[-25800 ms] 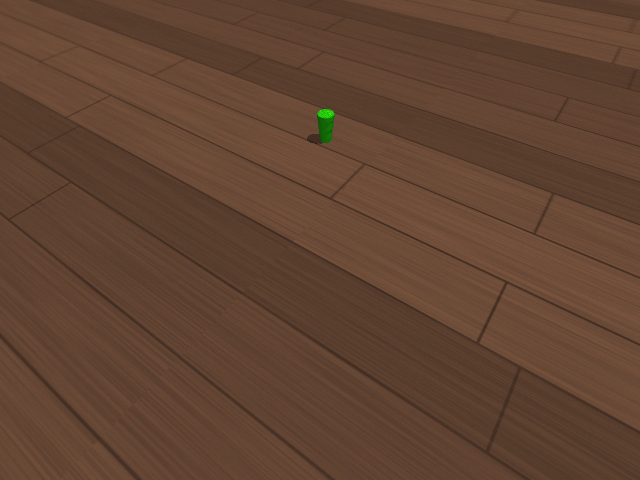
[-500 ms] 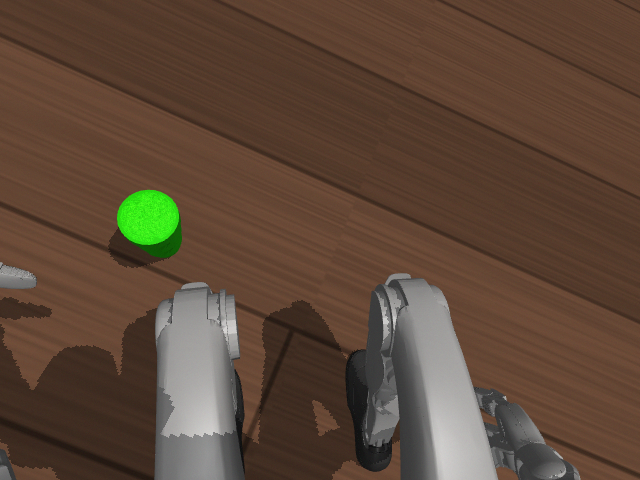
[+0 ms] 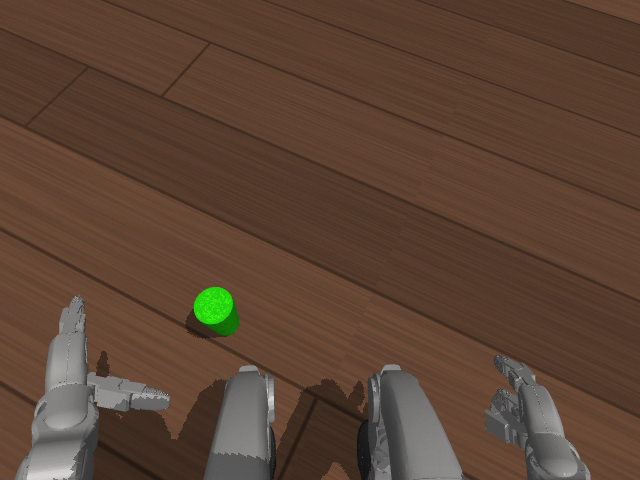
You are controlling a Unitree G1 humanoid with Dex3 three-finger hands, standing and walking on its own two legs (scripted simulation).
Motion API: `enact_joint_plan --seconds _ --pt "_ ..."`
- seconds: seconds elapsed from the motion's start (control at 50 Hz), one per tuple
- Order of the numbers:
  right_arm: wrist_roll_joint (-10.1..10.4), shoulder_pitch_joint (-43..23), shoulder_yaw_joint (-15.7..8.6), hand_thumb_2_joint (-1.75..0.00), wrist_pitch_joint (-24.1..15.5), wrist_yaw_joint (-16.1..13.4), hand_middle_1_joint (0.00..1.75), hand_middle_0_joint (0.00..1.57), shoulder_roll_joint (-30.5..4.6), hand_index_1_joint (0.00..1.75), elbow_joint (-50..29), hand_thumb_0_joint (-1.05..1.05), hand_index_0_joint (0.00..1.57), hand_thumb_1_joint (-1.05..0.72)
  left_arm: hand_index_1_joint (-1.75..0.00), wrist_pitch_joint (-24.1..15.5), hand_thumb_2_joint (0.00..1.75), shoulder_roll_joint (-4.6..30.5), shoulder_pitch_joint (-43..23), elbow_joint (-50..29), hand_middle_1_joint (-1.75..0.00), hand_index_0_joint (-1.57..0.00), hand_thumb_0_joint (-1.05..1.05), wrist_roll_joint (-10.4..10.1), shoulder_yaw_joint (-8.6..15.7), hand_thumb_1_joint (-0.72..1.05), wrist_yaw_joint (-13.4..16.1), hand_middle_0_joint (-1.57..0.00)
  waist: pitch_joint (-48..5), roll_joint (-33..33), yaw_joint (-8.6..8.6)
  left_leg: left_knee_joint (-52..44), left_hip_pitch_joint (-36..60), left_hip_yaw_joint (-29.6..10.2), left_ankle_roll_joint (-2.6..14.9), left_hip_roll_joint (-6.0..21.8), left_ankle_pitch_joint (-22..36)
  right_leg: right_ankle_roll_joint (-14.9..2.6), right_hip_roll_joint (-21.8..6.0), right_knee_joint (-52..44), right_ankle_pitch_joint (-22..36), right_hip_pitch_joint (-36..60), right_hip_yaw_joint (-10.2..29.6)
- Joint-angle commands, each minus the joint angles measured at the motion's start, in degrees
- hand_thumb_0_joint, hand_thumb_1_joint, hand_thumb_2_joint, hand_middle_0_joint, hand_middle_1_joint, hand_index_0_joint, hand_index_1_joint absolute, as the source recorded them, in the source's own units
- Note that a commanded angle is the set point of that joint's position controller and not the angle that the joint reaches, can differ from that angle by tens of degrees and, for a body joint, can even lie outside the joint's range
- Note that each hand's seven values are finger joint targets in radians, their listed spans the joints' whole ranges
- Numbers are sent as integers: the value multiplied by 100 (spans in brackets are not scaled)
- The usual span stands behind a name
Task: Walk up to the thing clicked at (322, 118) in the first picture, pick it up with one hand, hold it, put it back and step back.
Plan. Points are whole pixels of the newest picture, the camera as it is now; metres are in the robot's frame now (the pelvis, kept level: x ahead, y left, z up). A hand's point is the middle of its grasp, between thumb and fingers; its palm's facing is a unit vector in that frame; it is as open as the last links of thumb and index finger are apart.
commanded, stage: home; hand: left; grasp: from the side
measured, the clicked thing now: (220, 315) +0.43 +0.24 -0.51
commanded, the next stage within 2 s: none
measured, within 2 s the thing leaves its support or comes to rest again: neither
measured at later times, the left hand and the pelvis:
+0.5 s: hand (110, 391) +0.22 +0.20 +0.08, palm faces +0.14 -0.94 -0.31, open 17.5 cm; pelvis +0.05 +0.01 +0.12, yaw +2 degrees
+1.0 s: hand (122, 410) +0.20 +0.19 +0.08, palm faces +0.15 -0.95 -0.29, open 17.4 cm; pelvis +0.04 +0.00 +0.13, yaw +2 degrees
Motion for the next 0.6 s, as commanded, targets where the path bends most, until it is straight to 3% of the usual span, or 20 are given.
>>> enact_joint_plan --seconds 0.0,0.06,0.16,0.2,0.24,0.3,0.32,0.36,0.4,0.52,0.58 --pt "-23 535 -265 -90 -318 -164 30 20 -687 30 -542 0 20 -89 -6 3 6 912 134 -1231 -5 -5 0 -2 153 -53 223 -5 -2075 355 16 -1855 2533 182 238 -196 1400 -128 104 -2015 1426 2299 150" --pt "-24 515 -233 -90 -402 -243 30 20 -640 30 -627 0 20 -89 -5 183 5 637 308 -1578 -5 -5 0 -39 -115 -55 299 -5 -1751 577 20 -2393 3083 186 196 -185 1353 -141 111 -2431 1353 2588 103" --pt "-34 651 -179 -90 -509 -406 30 20 -560 30 -736 0 20 -90 -5 486 5 295 1172 -1998 -5 -5 0 -50 -453 -57 396 -5 -1390 520 31 -3120 3941 154 148 -175 1829 -118 152 -3052 1748 3387 -4" --pt "-41 691 -153 -90 -550 -464 30 20 -514 30 -814 0 20 -90 -5 555 6 390 1179 -2701 -5 -5 0 -72 -467 -55 455 -5 -1258 576 92 -3413 4144 207 153 -207 1789 -111 153 -3326 1773 3744 -25" --pt "-55 663 -114 -90 -605 -518 30 20 -447 30 -858 0 20 -90 -5 685 5 9 1669 -2640 -5 -5 0 -82 -804 -57 446 -5 -887 507 8 -3651 4237 192 158 -195 1650 -99 185 -3544 1662 3861 -69" --pt "-83 635 -98 -90 -701 -568 30 20 -411 30 -976 0 20 -90 -5 783 5 -202 2053 -2959 -5 -5 0 -94 -1021 -56 439 -5 -586 341 18 -3906 4365 172 163 -191 1649 -89 209 -3783 1657 4070 -129" --pt "-89 606 -108 -90 -748 -592 30 20 -438 30 -1056 0 20 -90 -5 777 4 51 1951 -3463 -5 -5 0 -88 -824 -57 463 -5 -701 393 83 -3957 4505 180 160 -194 1782 -90 208 -3823 1772 4249 -129" --pt "-101 637 -98 -90 -791 -593 30 20 -402 30 -1068 0 20 -90 -5 825 3 -210 2360 -3242 -5 -4 0 -85 -1036 -59 414 -5 -380 125 38 -4060 4514 178 166 -203 1860 -77 239 -3939 1805 4308 -179" --pt "-115 558 -86 -90 -850 -599 30 20 -403 30 -1193 0 20 -90 -5 818 5 -234 2386 -3469 -5 -5 0 -86 -1061 -56 391 -5 -252 159 54 -4193 4610 149 156 -181 1853 -74 241 -4011 1789 4346 -199" --pt "-163 602 -118 -90 -1001 -566 30 20 -411 30 -1178 0 20 -90 -5 787 4 -345 2474 -3437 -5 -5 0 -61 -1021 -57 275 -5 -78 75 41 -4272 4732 240 152 -220 1953 -58 229 -4175 1856 4532 -153" --pt "-183 578 -101 -90 -1051 -548 30 20 -396 30 -1166 0 20 -90 -5 735 4 -291 2294 -3475 -5 -5 0 -51 -975 -58 240 -5 -33 182 61 -4346 4717 242 152 -249 1690 -62 210 -4253 1617 4524 -123"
